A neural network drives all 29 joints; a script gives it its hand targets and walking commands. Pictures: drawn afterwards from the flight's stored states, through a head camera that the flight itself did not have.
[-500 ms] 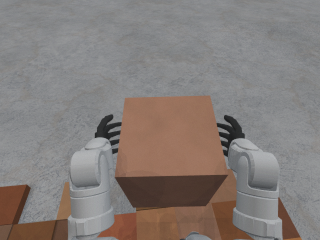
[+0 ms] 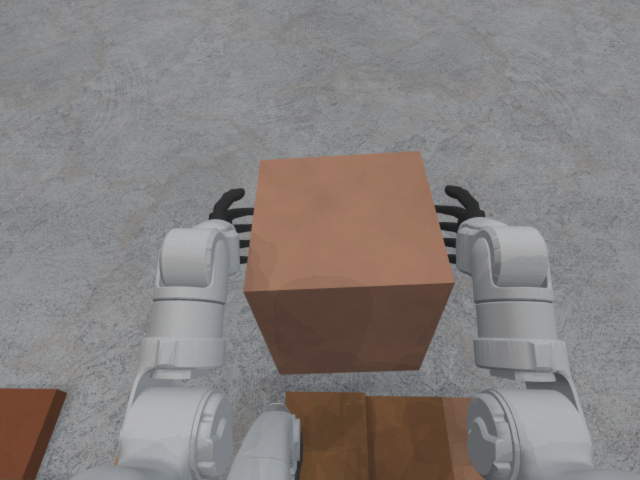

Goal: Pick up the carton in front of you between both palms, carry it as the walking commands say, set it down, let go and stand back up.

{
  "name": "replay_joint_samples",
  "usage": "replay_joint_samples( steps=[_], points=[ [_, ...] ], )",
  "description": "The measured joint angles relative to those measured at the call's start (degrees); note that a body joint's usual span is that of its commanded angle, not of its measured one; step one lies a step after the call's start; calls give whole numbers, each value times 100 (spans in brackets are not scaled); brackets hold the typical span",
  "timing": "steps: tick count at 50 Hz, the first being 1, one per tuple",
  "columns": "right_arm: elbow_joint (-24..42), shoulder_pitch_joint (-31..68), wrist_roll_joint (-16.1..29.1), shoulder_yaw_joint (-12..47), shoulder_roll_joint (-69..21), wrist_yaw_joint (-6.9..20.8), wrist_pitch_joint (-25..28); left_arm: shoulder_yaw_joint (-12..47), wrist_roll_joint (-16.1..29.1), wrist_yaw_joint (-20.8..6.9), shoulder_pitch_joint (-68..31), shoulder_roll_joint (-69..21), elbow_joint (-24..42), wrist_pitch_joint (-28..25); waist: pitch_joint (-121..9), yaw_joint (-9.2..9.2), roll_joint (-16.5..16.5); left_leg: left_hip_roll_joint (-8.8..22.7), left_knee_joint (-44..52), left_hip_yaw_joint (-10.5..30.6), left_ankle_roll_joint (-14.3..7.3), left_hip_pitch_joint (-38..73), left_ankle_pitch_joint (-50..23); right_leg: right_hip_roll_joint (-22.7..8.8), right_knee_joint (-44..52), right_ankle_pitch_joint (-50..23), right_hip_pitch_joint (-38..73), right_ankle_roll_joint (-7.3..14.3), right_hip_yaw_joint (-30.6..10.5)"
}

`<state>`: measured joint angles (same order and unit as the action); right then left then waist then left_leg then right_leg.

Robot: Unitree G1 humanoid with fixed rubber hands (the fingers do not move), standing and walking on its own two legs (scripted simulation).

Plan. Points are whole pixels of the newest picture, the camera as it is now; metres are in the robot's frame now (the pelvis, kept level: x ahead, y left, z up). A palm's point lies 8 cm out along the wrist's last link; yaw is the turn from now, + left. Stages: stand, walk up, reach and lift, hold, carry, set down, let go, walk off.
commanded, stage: carry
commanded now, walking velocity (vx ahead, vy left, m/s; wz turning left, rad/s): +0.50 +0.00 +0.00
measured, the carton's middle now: (344, 271) +0.38 +0.01 -0.01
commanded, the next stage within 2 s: none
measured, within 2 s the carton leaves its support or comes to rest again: neither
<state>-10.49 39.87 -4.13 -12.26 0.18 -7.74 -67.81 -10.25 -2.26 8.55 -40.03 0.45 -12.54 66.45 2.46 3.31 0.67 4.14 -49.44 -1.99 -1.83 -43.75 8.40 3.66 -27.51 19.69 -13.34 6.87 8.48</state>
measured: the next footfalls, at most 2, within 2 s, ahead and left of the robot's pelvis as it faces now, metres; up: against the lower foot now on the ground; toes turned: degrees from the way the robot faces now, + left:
left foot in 0.10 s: +0.28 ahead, +0.10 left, +0.01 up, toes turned +5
right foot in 0.58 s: +0.56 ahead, -0.13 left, -0.04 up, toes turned -4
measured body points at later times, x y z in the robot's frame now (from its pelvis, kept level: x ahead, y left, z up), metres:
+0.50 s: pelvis +0.33 -0.02 +0.00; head +0.37 -0.01 +0.45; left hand +0.73 +0.11 +0.17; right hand +0.71 -0.19 +0.18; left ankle +0.24 +0.09 -0.72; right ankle +0.48 -0.15 -0.71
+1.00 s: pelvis +0.62 -0.07 -0.05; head +0.69 -0.08 +0.39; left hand +0.99 +0.09 +0.03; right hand +1.01 -0.22 +0.03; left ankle +0.78 +0.05 -0.73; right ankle +0.52 -0.13 -0.78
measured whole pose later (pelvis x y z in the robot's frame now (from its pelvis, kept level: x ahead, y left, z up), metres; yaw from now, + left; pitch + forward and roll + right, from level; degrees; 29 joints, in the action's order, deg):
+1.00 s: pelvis +0.62 -0.07 -0.05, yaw -1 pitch +5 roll +1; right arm -3.3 40.4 -3.6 -13.6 -1.6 -9.8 -72.4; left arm -13.4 -4.0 8.2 -37.7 -2.7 -2.6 71.4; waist 3.6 2.8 1.0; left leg 2.4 -46.2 -3.3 -2.2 -43.8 7.2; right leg 3.0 -30.0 24.1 -11.3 5.2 4.3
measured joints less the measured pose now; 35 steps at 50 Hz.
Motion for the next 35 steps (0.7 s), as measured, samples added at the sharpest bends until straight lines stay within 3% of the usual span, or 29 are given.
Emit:
replay_joint_samples(
  steps=[5, 7, 10, 12, 19, 25, 28, 29, 31, 32, 35],
  points=[
    [607, 53, 70, -52, -44, -49, -114, -70, 50, 57, -68, -16, 633, 166, 21, -40, -36, -422, 1808, -541, -304, 860, -545, -97, -358, 706, 531, -197, -121],
    [783, 179, 60, -22, -143, -125, -77, -152, 136, 57, -172, 109, 917, 256, 125, -169, -268, -576, 1708, -704, -413, 1031, -641, -314, -1564, 660, 200, -327, -277],
    [1055, 387, 45, -12, -229, -199, -171, -355, 212, 24, -322, 186, 1277, 418, 291, -438, -197, -606, 1529, -655, -423, 1235, -17, -191, -3827, 782, -863, -401, -800],
    [1357, 419, 107, -54, -231, -241, -331, -466, 168, 7, -441, 118, 1528, 597, 365, -568, -118, -583, 1717, -589, -349, 1484, 95, -233, -4198, 618, -1454, -399, -916],
    [1766, 707, 254, -322, -212, -301, -694, -620, -189, -54, -778, -102, 1971, 982, 274, -810, -148, -466, 1987, -471, -222, 2320, 670, -618, -2594, -425, -2617, -552, -1100],
    [943, 1006, 167, -241, -140, -270, -833, -666, -362, -140, -925, 43, 1412, 1232, -263, -822, -298, -467, 1566, -428, 58, 3100, 1706, -734, -558, -2419, -2258, -572, -910],
    [315, 1193, 123, -156, -16, -230, -931, -677, -339, -248, -1111, 170, 759, 1304, -597, -750, -318, -429, 858, -371, 221, 3402, 2541, -681, 206, -2910, -1664, -472, -648],
    [103, 1261, 130, -136, 57, -214, -965, -658, -357, -261, -1209, 197, 488, 1300, -698, -703, -328, -405, 375, -333, 233, 3411, 2836, -672, 290, -2707, -1402, -451, -545],
    [-312, 1411, 166, -95, 229, -177, -937, -646, -405, -272, -1355, 184, 20, 1176, -797, -543, -90, -240, -1001, -77, 160, 3023, 3024, -490, -396, -1193, -1409, -349, -425],
    [-478, 1418, 179, -111, 284, -162, -908, -626, -425, -268, -1378, 156, -190, 1102, -786, -476, -7, -268, -1658, 113, 153, 2730, 2912, -420, -760, -855, -1494, -279, -387],
    [-781, 1235, 166, -108, 283, -151, -948, -582, -419, -250, -1126, 67, -490, 1070, -724, -344, 27, -355, -2694, 200, 105, 1817, 2381, -360, -1074, -598, -1420, -161, -366]
  ],
)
